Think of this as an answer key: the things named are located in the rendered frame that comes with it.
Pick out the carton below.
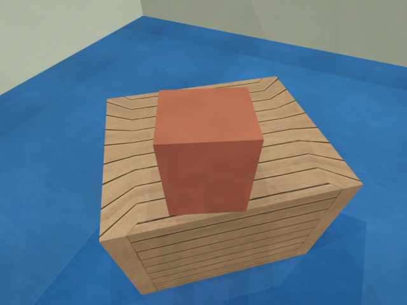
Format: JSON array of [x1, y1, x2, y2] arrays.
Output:
[[153, 87, 264, 215]]

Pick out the pedestal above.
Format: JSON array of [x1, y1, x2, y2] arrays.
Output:
[[99, 76, 363, 295]]

